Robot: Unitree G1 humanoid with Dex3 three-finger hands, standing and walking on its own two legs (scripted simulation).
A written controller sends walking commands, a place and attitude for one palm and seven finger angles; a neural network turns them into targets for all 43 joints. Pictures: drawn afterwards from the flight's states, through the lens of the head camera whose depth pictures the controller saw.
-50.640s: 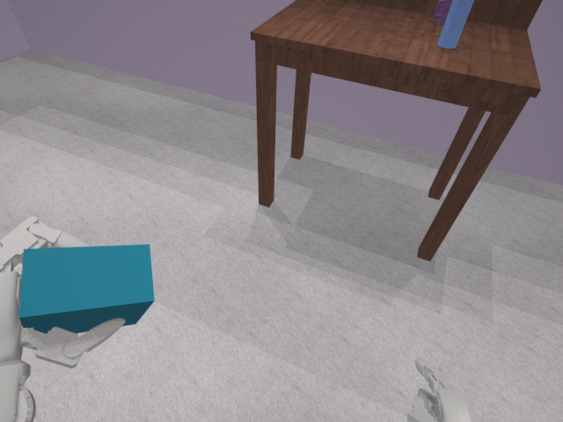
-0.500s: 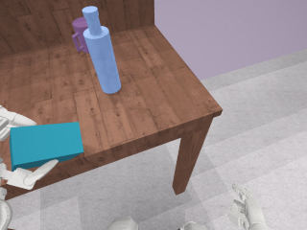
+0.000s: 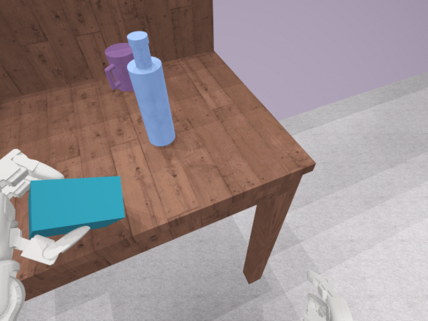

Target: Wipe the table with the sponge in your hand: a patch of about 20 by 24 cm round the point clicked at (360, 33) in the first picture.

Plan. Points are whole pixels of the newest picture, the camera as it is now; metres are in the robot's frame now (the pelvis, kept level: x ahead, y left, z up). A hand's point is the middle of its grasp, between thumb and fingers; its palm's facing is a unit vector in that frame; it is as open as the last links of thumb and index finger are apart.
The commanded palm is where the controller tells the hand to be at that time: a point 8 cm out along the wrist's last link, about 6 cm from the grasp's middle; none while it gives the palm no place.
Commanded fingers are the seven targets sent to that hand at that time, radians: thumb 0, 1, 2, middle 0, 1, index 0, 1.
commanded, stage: come to a stop and stand still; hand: left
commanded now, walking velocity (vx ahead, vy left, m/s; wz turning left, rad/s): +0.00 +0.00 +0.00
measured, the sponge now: (86, 206) +0.25 +0.21 +0.14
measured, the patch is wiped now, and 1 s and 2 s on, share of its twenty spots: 0.95 0.95 0.95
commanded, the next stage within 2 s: look again from close up in 0.62 s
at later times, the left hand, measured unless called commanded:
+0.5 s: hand (44, 192) +0.25 +0.26 +0.17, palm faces +0.43 -0.84 -0.34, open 10.2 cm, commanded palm +0.19 +0.29 +0.18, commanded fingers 0.00 0.10 1.30 -1.20 -1.60 -1.20 -1.60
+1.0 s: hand (41, 193) +0.25 +0.27 +0.17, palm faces +0.41 -0.86 -0.32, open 10.2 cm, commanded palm +0.18 +0.30 +0.18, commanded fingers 0.00 0.10 1.30 -1.20 -1.60 -1.20 -1.60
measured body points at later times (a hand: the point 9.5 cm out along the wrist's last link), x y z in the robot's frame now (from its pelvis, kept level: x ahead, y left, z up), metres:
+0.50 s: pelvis +0.03 +0.01 +0.01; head +0.06 +0.02 +0.45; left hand +0.22 +0.30 +0.19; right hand +0.24 -0.21 -0.06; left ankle +0.01 +0.12 -0.73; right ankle +0.07 -0.13 -0.73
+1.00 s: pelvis +0.03 +0.02 +0.01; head +0.06 +0.03 +0.46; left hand +0.22 +0.31 +0.19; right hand +0.20 -0.20 -0.07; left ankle +0.01 +0.12 -0.73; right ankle +0.07 -0.13 -0.73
